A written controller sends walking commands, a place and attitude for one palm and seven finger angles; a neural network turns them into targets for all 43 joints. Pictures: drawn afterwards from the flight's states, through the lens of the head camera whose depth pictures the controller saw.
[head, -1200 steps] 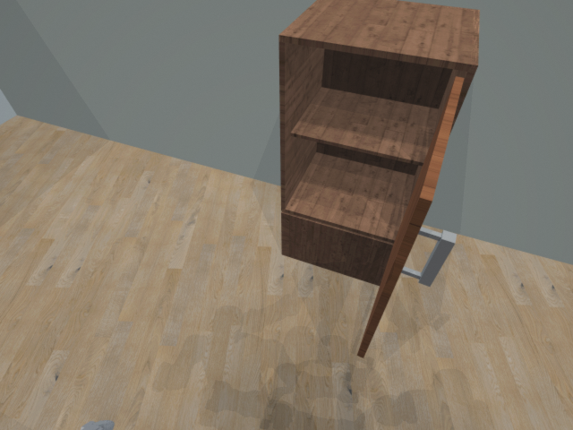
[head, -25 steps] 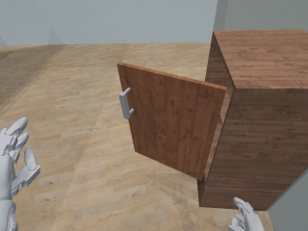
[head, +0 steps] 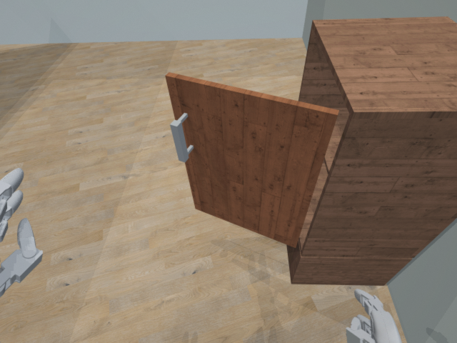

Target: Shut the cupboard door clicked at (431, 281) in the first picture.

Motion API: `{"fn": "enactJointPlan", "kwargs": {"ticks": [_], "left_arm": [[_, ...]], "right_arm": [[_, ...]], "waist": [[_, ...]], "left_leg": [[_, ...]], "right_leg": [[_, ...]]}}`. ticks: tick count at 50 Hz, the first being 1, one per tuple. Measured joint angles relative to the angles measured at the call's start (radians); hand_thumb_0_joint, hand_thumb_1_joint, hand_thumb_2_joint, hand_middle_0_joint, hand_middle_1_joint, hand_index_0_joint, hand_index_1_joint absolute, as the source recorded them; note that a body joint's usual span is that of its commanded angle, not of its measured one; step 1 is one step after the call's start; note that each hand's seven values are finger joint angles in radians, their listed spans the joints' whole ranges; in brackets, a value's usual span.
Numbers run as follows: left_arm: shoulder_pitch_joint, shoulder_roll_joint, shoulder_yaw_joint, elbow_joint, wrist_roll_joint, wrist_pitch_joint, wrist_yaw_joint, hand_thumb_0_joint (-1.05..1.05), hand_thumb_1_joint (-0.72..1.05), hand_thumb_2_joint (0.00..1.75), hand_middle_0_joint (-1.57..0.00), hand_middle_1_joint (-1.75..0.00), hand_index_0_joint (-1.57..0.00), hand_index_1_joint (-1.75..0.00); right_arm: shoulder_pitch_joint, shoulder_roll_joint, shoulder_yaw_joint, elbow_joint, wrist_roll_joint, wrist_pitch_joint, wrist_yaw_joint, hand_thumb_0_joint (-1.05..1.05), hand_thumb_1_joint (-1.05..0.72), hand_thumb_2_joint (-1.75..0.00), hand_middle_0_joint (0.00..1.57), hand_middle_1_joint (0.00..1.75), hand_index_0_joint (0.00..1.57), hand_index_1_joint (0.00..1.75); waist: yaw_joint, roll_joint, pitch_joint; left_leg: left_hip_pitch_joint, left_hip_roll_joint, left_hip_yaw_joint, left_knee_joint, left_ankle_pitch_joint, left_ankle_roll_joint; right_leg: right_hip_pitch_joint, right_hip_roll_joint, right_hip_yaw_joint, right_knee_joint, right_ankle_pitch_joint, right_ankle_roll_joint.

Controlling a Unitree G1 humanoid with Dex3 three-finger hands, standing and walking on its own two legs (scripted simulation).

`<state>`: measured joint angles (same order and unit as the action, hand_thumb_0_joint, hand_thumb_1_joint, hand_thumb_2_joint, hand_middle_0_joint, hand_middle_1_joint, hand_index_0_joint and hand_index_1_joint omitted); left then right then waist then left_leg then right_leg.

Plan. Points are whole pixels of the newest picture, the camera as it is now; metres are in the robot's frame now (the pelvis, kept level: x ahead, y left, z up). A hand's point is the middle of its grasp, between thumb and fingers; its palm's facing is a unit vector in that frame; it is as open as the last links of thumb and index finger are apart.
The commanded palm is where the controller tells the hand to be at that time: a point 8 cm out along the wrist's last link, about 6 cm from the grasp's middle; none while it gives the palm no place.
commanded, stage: step back with the hand held close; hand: left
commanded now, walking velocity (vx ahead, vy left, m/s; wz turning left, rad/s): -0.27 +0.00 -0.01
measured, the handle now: (183, 137) +0.64 +0.18 -0.04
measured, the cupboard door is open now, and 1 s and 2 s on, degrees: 67 67 67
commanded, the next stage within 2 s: stop stepping back and stand still in 1.34 s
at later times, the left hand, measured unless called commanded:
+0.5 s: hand out of the picture +0.12 +0.27 +0.15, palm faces +0.45 -0.76 -0.47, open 7.4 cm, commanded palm +0.07 +0.30 +0.17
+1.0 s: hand out of the picture +0.04 +0.27 +0.16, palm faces +0.49 -0.75 -0.44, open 7.4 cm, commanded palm -0.02 +0.31 +0.17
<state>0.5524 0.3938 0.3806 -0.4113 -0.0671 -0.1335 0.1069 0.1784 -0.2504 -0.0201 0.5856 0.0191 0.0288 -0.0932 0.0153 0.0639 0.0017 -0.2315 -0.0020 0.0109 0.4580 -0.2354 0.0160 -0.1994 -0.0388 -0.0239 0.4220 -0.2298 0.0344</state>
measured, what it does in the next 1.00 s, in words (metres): shifts its weight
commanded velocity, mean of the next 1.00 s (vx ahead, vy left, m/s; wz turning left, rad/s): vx -0.34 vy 0.00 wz -0.05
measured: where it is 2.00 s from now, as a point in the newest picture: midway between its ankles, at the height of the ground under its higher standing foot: outside the picture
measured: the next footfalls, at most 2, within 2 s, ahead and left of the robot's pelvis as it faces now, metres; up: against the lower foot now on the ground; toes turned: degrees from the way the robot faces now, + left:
right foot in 1.18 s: -0.18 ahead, -0.15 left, +0.00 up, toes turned +13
left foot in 1.58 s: -0.09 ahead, +0.11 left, +0.01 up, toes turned +4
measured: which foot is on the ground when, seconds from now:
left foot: down 0.00-1.00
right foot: down 0.00-0.98, up 1.00-1.00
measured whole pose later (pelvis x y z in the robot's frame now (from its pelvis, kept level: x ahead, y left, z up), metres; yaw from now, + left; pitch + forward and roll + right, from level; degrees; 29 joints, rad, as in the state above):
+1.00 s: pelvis -0.14 +0.00 -0.02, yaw +5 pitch +0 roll -2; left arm 0.53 0.42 0.41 -0.53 -0.03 -0.27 0.16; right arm 0.20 -0.23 -0.03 0.63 0.01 -0.05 -0.08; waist 0.00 -0.01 0.01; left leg -0.49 0.00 0.00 0.64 -0.26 0.03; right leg -0.43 0.02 0.04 0.56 -0.19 0.03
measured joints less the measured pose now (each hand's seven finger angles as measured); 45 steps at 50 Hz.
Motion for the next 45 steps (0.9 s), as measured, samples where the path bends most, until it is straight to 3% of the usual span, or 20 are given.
{"fn": "enactJointPlan", "kwargs": {"ticks": [10,27,32,36,38,42,45], "left_arm": [[0.005,0.047,0.029,-0.045,-0.001,-0.009,0.017,0.01,0.88,0.90,-0.21,-0.31,-0.21,-0.30],[-0.017,0.009,0.038,-0.054,0.039,-0.096,0.039,0.01,0.88,0.90,-0.21,-0.31,-0.21,-0.30],[-0.028,0.014,0.032,-0.064,0.043,-0.120,0.048,0.01,0.88,0.90,-0.21,-0.31,-0.21,-0.30],[-0.028,0.067,0.064,-0.071,0.054,-0.146,0.040,0.01,0.88,0.90,-0.21,-0.31,-0.21,-0.30],[-0.024,0.084,0.086,-0.067,0.060,-0.159,0.034,0.01,0.88,0.90,-0.21,-0.31,-0.21,-0.30],[0.000,0.078,0.106,-0.075,0.055,-0.160,0.029,0.01,0.88,0.90,-0.21,-0.31,-0.21,-0.30],[0.006,0.044,0.068,-0.098,0.043,-0.143,0.040,0.01,0.88,0.90,-0.21,-0.31,-0.21,-0.30]], "right_arm": [[-0.005,0.022,0.012,-0.042,0.006,0.020,-0.005,0.01,-0.90,-0.90,0.20,0.30,0.21,0.30],[0.051,0.020,0.016,-0.002,-0.009,-0.071,0.000,0.01,-0.90,-0.90,0.20,0.30,0.21,0.30],[0.061,0.020,0.014,0.013,-0.014,-0.087,0.003,0.01,-0.90,-0.90,0.20,0.30,0.21,0.30],[0.072,0.033,0.012,0.005,-0.011,-0.102,0.002,0.01,-0.90,-0.90,0.20,0.30,0.21,0.30],[0.070,0.034,0.008,0.003,-0.010,-0.109,0.006,0.01,-0.90,-0.90,0.20,0.30,0.21,0.30],[0.053,0.029,-0.004,0.014,-0.012,-0.113,0.017,0.01,-0.90,-0.90,0.20,0.30,0.21,0.30],[0.038,0.021,-0.015,0.037,-0.016,-0.100,0.027,0.01,-0.90,-0.90,0.20,0.30,0.21,0.30]], "waist": [[-0.011,-0.038,0.005],[0.001,-0.044,-0.005],[-0.019,-0.047,-0.002],[-0.054,-0.061,0.013],[-0.057,-0.057,0.021],[-0.037,-0.054,0.029],[-0.019,-0.060,0.021]], "left_leg": [[-0.060,-0.009,0.012,0.025,0.027,0.016],[-0.187,0.022,-0.027,0.169,-0.002,0.013],[-0.201,0.025,-0.036,0.151,0.034,0.010],[-0.221,0.019,-0.045,0.150,0.072,0.016],[-0.241,0.030,-0.037,0.175,0.059,0.018],[-0.279,0.036,-0.023,0.237,-0.056,0.014],[-0.289,0.012,-0.024,0.255,-0.128,-0.004]], "right_leg": [[-0.063,-0.010,0.013,0.027,0.030,0.013],[-0.148,0.023,-0.022,0.098,0.058,-0.005],[-0.158,0.039,-0.012,0.083,0.063,-0.006],[-0.167,0.075,0.044,0.121,0.058,-0.008],[-0.184,0.083,0.050,0.151,0.049,-0.010],[-0.215,0.083,0.055,0.189,0.038,-0.021],[-0.221,0.067,0.064,0.170,0.060,-0.017]]}}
